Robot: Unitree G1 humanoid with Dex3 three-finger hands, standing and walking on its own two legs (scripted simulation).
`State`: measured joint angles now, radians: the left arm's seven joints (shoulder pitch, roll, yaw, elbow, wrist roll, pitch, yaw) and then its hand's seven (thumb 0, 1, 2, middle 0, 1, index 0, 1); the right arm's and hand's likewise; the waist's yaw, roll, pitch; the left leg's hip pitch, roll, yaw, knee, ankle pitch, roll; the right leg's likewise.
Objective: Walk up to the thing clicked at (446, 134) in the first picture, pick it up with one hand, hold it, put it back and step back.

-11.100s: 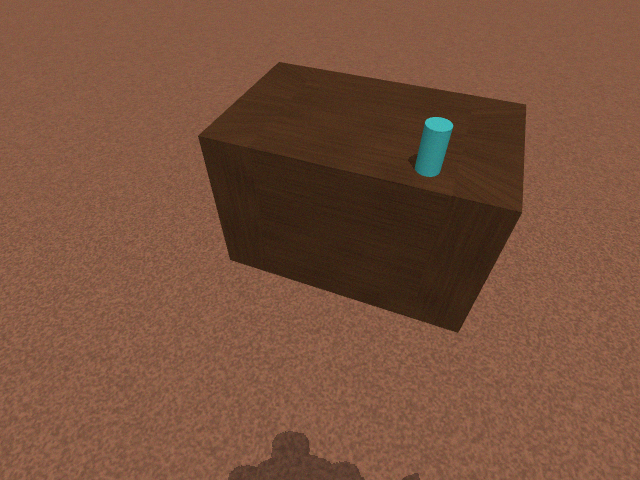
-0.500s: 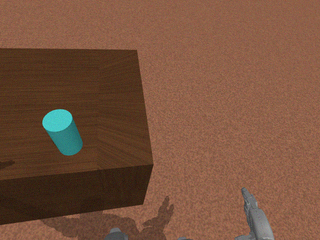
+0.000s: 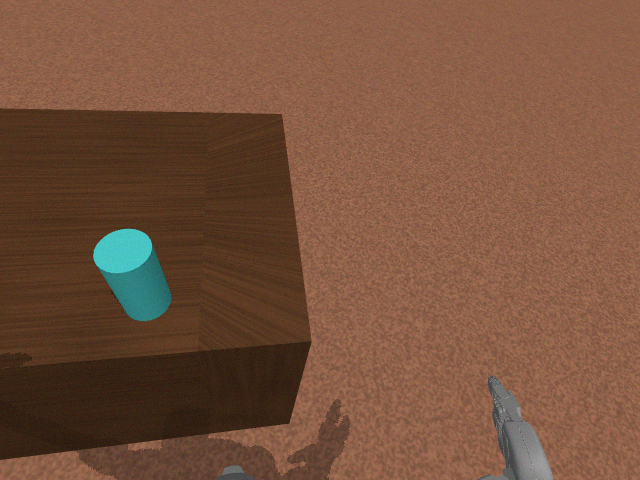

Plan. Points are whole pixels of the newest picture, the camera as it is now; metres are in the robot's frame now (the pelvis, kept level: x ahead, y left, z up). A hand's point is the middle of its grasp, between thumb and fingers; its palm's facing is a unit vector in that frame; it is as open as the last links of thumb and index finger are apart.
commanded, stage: go down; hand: left
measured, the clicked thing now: (136, 277) +0.42 +0.24 -0.05
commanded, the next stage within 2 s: approach in 1.00 s
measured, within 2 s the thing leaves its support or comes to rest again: neither
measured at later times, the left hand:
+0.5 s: hand out of the picture +0.30 +0.42 +0.07, palm faces +0.35 -0.94 -0.01, open 17.2 cm
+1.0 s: hand out of the picture +0.29 +0.41 +0.07, palm faces +0.33 -0.94 -0.01, open 17.7 cm
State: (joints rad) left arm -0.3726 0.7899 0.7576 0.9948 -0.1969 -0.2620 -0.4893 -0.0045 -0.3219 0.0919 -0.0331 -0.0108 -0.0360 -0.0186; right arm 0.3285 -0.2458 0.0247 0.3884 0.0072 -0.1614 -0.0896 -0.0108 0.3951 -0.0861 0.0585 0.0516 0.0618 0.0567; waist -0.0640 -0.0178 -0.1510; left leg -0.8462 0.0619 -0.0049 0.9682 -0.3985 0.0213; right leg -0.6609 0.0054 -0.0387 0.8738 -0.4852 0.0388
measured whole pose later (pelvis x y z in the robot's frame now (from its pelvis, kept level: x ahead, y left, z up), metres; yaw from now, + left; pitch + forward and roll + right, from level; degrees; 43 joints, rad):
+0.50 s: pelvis -0.01 +0.00 -0.01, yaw +0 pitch +16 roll -4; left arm -0.32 0.77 0.79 0.96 -0.27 -0.28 -0.59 -0.01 -0.46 0.08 -0.04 -0.03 -0.04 -0.04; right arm 0.36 -0.26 0.03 0.34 0.01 -0.19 -0.10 -0.01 0.41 -0.08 0.06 0.05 0.06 0.06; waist -0.06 -0.03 -0.15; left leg -0.88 0.06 -0.01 1.00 -0.40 0.02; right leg -0.70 0.00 -0.04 0.93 -0.50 0.04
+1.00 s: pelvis -0.01 -0.01 -0.01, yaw +1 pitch +16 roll -4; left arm -0.27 0.74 0.80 0.90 -0.31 -0.28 -0.63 -0.01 -0.60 0.06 -0.05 -0.06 -0.05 -0.06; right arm 0.37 -0.27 0.04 0.34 0.00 -0.21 -0.12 -0.01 0.44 -0.07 0.06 0.05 0.06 0.06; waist -0.05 -0.02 -0.15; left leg -0.89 0.05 -0.02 1.02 -0.41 0.01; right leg -0.71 0.00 -0.05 0.95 -0.52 0.03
